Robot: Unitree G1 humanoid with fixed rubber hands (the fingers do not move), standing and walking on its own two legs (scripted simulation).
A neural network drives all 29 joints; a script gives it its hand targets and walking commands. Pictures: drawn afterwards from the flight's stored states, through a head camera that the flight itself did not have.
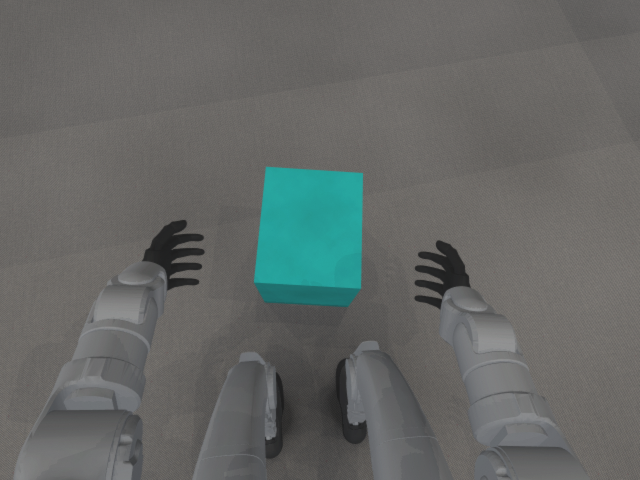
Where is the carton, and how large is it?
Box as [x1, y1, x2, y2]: [254, 167, 362, 306]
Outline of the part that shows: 266,167 254,276 254,283 264,301 347,306 360,288 362,173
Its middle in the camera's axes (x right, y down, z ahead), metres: -0.03 +0.00 +1.01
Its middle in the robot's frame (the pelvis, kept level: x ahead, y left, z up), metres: +0.55 -0.03 -0.54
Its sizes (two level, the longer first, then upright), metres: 0.281 0.232 0.259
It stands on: the floor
